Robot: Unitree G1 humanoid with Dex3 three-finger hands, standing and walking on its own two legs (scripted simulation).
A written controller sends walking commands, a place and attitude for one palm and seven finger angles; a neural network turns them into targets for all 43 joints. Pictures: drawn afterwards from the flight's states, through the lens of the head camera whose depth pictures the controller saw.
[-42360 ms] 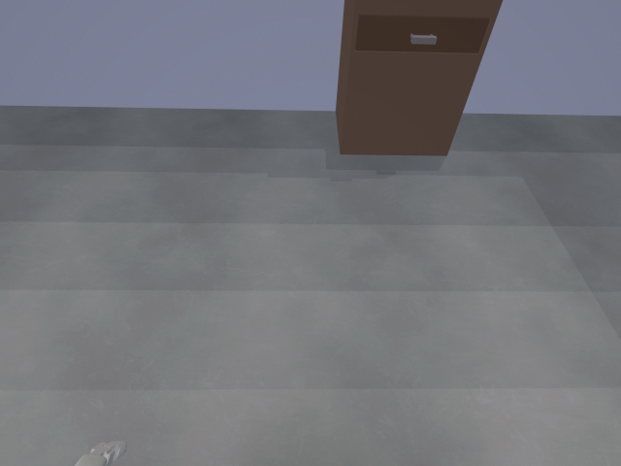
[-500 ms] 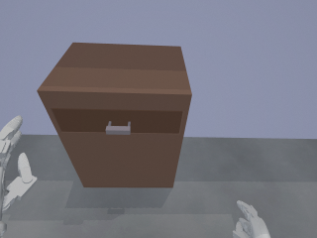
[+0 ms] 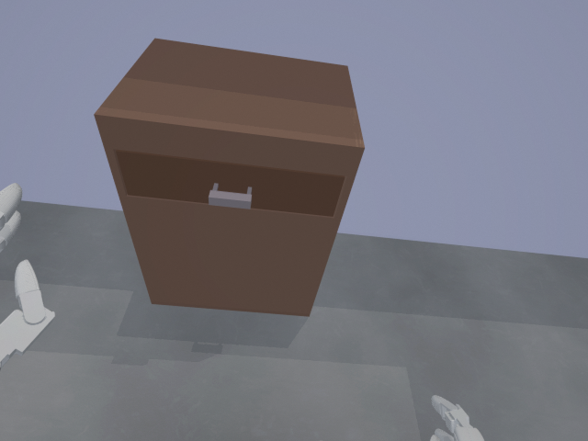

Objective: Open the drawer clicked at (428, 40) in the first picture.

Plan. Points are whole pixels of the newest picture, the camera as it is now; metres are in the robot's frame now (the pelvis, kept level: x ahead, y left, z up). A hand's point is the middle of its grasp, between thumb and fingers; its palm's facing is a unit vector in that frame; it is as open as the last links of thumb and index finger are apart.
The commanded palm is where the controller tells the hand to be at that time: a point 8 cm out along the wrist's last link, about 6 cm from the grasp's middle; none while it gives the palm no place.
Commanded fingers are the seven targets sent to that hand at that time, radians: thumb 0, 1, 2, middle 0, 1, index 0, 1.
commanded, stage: step back with the hand held close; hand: left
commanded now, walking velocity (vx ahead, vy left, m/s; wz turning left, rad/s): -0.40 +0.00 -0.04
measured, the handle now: (231, 194) +0.69 +0.16 -0.14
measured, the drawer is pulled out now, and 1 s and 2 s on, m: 0.00 0.00 0.00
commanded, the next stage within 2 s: stop stepping back and stand still in 0.08 s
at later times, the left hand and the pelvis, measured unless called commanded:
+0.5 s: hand (65, 414) +0.11 +0.20 +0.16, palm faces +0.30 -0.87 -0.39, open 7.4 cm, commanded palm +0.06 +0.24 +0.19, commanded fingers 0.00 0.90 0.90 -0.20 -0.30 -0.20 -0.30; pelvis -0.09 -0.03 +0.00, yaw -4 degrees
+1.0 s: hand out of the picture +0.07 +0.22 +0.15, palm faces +0.32 -0.87 -0.38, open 7.4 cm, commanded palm +0.02 +0.25 +0.19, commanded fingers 0.00 0.90 0.90 -0.20 -0.30 -0.20 -0.30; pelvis -0.13 -0.01 +0.01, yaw -6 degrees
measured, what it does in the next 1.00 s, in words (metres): walks backwards: right foot, then left foot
